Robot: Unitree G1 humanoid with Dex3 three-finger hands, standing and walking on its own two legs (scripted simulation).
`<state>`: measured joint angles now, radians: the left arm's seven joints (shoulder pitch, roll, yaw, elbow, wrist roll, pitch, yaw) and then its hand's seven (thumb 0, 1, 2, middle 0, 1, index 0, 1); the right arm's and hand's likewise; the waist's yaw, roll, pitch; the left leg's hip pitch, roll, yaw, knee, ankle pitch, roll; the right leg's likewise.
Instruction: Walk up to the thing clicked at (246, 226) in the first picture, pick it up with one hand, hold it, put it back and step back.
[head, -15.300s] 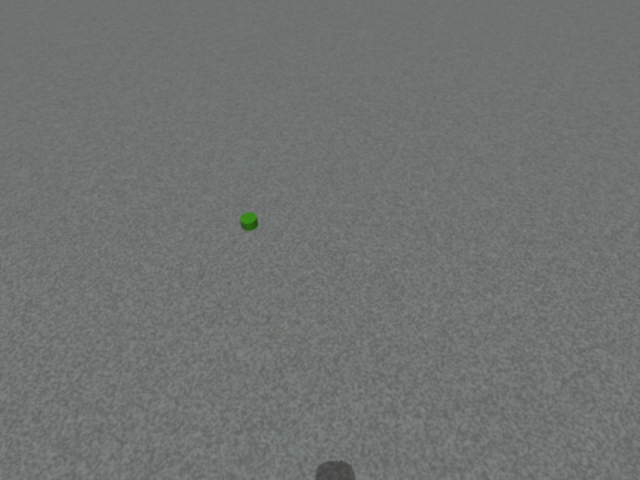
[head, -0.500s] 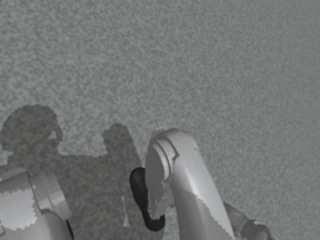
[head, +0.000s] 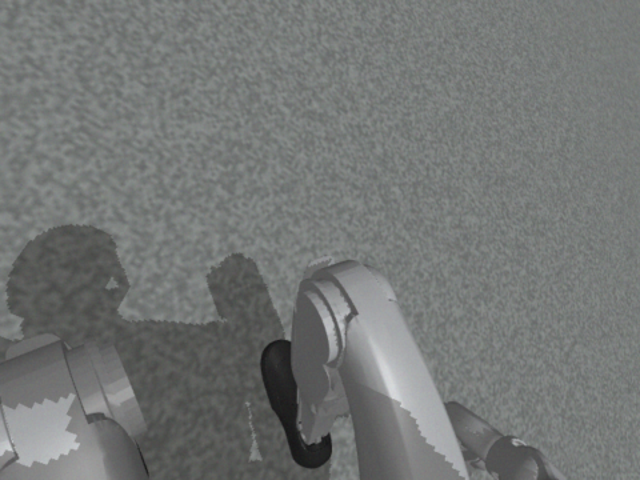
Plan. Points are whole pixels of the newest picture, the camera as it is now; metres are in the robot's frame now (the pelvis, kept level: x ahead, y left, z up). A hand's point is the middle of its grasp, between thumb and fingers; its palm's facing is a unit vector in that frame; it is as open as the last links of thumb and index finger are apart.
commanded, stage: close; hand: left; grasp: from above
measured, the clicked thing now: out of the picture +0.40 +0.41 -0.26
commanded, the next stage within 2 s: settle in 0.24 s
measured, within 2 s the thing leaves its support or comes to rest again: leaves its support in 0.58 s
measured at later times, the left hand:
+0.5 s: hand out of the picture +0.39 +0.39 -0.24, palm faces -0.41 -0.19 -0.89, open 7.9 cm
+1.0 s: hand out of the picture +0.39 +0.41 -0.15, palm faces -0.42 -0.16 -0.89, open 7.8 cm
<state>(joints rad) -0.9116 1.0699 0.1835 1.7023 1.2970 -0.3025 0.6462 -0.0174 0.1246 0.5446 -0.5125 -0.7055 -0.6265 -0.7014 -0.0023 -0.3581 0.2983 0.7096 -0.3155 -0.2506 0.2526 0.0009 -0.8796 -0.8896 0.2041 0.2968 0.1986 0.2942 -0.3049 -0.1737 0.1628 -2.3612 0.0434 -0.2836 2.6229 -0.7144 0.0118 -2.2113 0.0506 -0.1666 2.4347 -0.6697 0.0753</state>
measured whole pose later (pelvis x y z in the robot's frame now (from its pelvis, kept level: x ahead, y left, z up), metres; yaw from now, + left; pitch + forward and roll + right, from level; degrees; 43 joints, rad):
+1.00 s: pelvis +0.00 +0.00 +0.02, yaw +3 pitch +29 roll -12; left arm -0.86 0.94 0.18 1.37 1.22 -0.29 0.34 -0.05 0.19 0.41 -0.60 -0.54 -0.89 -0.60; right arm 0.08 -0.32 0.16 0.69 -0.19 -0.12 0.25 0.00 -0.90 -0.89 0.20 0.30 0.20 0.29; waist -0.21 -0.05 0.04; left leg -2.37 0.03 -0.21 2.52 -0.68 0.01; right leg -2.23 0.01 -0.12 2.38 -0.68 0.06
